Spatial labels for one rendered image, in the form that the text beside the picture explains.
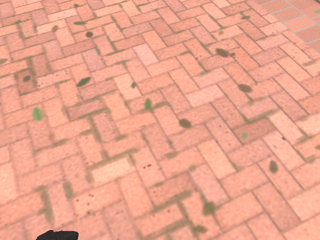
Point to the robot left hand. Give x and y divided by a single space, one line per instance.
59 235

